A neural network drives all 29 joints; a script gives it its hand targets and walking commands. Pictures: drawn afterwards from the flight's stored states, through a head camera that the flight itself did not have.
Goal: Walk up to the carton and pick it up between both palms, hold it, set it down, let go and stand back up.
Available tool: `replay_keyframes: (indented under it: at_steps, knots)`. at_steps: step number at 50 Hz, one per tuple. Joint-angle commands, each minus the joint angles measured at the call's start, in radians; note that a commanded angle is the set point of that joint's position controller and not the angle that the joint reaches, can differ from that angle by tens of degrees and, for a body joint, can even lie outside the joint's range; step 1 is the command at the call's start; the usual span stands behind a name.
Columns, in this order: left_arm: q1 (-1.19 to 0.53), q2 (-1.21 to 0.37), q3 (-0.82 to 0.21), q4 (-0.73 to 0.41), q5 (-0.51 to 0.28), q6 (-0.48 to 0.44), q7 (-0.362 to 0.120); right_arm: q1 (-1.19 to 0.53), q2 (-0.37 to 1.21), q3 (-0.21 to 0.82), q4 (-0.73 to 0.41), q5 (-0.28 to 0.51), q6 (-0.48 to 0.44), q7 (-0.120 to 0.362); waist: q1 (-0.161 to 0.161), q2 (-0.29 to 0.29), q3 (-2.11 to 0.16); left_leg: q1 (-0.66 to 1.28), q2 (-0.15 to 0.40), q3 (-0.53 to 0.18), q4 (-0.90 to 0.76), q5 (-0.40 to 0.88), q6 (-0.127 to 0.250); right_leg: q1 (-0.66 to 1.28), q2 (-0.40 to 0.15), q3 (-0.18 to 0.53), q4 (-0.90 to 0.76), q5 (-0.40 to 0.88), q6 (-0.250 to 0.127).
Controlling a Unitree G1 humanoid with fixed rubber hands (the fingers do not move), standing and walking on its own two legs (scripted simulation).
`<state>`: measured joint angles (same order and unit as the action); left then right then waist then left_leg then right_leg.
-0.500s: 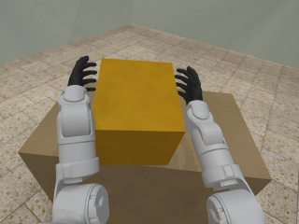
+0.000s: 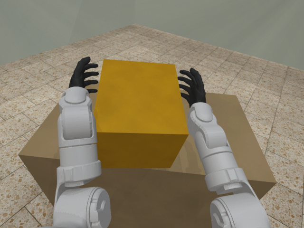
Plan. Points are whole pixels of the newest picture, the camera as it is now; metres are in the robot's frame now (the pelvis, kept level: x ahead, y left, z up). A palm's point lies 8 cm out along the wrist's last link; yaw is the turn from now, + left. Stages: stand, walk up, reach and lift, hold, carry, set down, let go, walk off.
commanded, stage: hold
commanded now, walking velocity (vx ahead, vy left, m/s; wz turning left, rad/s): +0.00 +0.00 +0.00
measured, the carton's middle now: (137, 115) +0.38 +0.02 +0.14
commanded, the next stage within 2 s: none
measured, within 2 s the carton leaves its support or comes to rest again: neither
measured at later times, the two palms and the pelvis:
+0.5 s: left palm (77, 94) +0.36 +0.15 +0.23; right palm (196, 100) +0.35 -0.13 +0.21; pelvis +0.00 +0.00 +0.00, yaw +0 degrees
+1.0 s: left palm (80, 89) +0.37 +0.15 +0.23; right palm (195, 100) +0.37 -0.13 +0.20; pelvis +0.00 +0.00 +0.00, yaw +0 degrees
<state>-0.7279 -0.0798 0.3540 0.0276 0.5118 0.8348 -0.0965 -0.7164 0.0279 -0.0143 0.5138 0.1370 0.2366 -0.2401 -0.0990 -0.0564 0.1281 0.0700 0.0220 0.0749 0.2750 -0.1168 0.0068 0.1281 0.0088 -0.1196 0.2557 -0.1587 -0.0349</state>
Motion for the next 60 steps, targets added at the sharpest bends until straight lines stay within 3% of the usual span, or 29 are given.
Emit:
replay_keyframes:
  at_steps: [1, 13, 14, 16, 19, 23, 36, 37, 38, 40, 42, 48, 54, 60]
  knots:
    - [-0.432, -0.387, -0.351, -0.022, -0.171, -0.044, -0.152, -0.589, 0.404, 0.266, -0.18, 0.044, -0.03, 0.112, -0.004, 0.052, -0.281, 0.074, -0.025, 0.025, -0.017, 0.126, 0.013, -0.001, 0.02, -0.014, -0.029, 0.121, 0.065]
    - [-0.431, -0.386, -0.351, -0.022, -0.17, -0.045, -0.152, -0.588, 0.404, 0.265, -0.18, 0.043, -0.03, 0.112, -0.004, 0.051, -0.28, 0.075, -0.025, 0.025, -0.017, 0.123, 0.014, -0.003, 0.02, -0.015, -0.029, 0.119, 0.065]
    - [-0.377, -0.387, -0.292, 0.0, -0.16, -0.029, -0.161, -0.607, 0.427, 0.279, -0.284, 0.036, -0.042, 0.1, -0.018, -0.045, -0.341, 0.135, -0.044, 0.024, 0.004, 0.12, 0.05, 0.063, 0.014, 0.001, -0.055, 0.236, 0.076]
    - [-0.375, -0.378, -0.313, -0.024, -0.17, -0.03, -0.167, -0.576, 0.416, 0.301, -0.254, 0.053, -0.028, 0.08, -0.029, -0.023, -0.314, 0.119, -0.041, 0.011, -0.005, 0.109, 0.035, 0.06, 0.01, -0.002, -0.036, 0.31, 0.092]
    - [-0.395, -0.371, -0.319, -0.033, -0.15, -0.025, -0.167, -0.555, 0.4, 0.289, -0.224, 0.053, -0.021, 0.087, -0.021, 0.035, -0.251, 0.093, -0.028, 0.009, -0.019, 0.099, 0.022, 0.027, 0.011, -0.012, -0.044, 0.207, 0.07]
    - [-0.406, -0.371, -0.321, -0.025, -0.13, -0.024, -0.159, -0.552, 0.375, 0.249, -0.201, 0.033, -0.029, 0.112, -0.02, 0.07, -0.214, 0.069, -0.015, 0.018, -0.039, 0.078, 0.018, 0.005, 0.019, -0.019, -0.046, 0.093, 0.047]
    - [-0.412, -0.377, -0.32, -0.016, -0.135, -0.038, -0.133, -0.574, 0.372, 0.218, -0.183, -0.002, -0.067, 0.136, -0.019, 0.042, -0.271, 0.096, -0.014, 0.019, -0.028, 0.081, 0.028, 0.002, 0.023, -0.021, -0.043, 0.097, 0.045]
    - [-0.476, -0.367, -0.34, -0.024, -0.142, -0.048, -0.132, -0.575, 0.368, 0.204, -0.086, -0.003, -0.058, 0.145, -0.002, 0.113, -0.231, 0.069, -0.003, 0.02, -0.043, 0.043, 0.01, -0.055, 0.019, -0.027, -0.028, 0.009, 0.043]
    - [-0.491, -0.388, -0.347, -0.011, -0.146, -0.051, -0.127, -0.591, 0.37, 0.191, -0.079, -0.009, -0.063, 0.157, 0.001, 0.124, -0.229, 0.052, 0.008, 0.01, -0.059, 0.002, 0.008, -0.065, 0.025, -0.033, -0.028, -0.028, 0.041]
    - [-0.493, -0.402, -0.35, 0.013, -0.157, -0.057, -0.118, -0.609, 0.372, 0.179, -0.074, -0.021, -0.073, 0.173, 0.008, 0.119, -0.25, 0.02, 0.018, 0.003, -0.071, -0.026, 0.014, -0.046, 0.028, -0.033, -0.021, -0.026, 0.04]
    - [-0.475, -0.399, -0.348, 0.025, -0.168, -0.061, -0.111, -0.621, 0.382, 0.19, -0.092, -0.013, -0.077, 0.173, 0.01, 0.087, -0.293, 0.04, 0.01, 0.008, -0.053, 0.024, 0.019, -0.032, 0.027, -0.028, -0.019, 0.014, 0.046]
    - [-0.422, -0.37, -0.329, 0.011, -0.173, -0.059, -0.13, -0.599, 0.411, 0.266, -0.146, 0.033, -0.051, 0.121, 0.006, -0.006, -0.323, 0.085, -0.03, 0.025, -0.004, 0.143, 0.034, 0.017, 0.015, -0.007, -0.02, 0.191, 0.078]
    - [-0.398, -0.376, -0.355, -0.051, -0.179, -0.049, -0.156, -0.558, 0.414, 0.306, -0.212, 0.073, -0.026, 0.09, -0.01, 0.03, -0.304, 0.097, -0.042, 0.022, 0.013, 0.215, 0.017, 0.035, 0.01, -0.003, -0.01, 0.285, 0.083]
    - [-0.398, -0.38, -0.369, -0.07, -0.174, -0.038, -0.16, -0.548, 0.404, 0.3, -0.222, 0.072, -0.016, 0.092, -0.01, 0.065, -0.262, 0.085, -0.035, 0.024, -0.004, 0.172, 0.007, 0.008, 0.013, -0.009, -0.025, 0.19, 0.07]
